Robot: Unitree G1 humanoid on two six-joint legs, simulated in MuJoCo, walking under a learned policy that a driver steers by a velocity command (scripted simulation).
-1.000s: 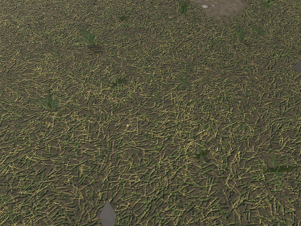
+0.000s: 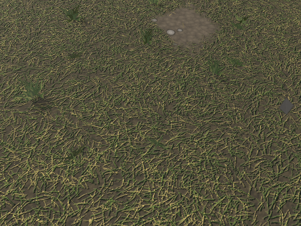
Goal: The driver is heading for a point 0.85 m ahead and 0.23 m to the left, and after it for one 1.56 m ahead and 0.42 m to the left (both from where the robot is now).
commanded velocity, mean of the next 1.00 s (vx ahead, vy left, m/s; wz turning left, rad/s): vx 0.08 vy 0.00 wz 0.33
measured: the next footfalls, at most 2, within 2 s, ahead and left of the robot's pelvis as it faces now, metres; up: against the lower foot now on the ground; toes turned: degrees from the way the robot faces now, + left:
right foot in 0.22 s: +0.24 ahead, -0.14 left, +0.00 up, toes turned +0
left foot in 0.60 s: +0.13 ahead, +0.11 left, +0.00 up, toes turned +13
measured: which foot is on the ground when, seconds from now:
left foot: down 0.00-0.22, up 0.24-0.58, down 0.60-1.00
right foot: up 0.00-0.20, down 0.22-0.60, up 0.62-1.00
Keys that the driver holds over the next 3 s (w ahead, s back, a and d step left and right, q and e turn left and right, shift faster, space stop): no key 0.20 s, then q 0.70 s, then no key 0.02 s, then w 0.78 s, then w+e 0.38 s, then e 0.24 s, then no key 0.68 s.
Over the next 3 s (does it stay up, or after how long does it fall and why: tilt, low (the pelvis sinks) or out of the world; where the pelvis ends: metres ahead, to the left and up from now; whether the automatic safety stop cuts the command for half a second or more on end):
stays up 0.80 0.27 -0.01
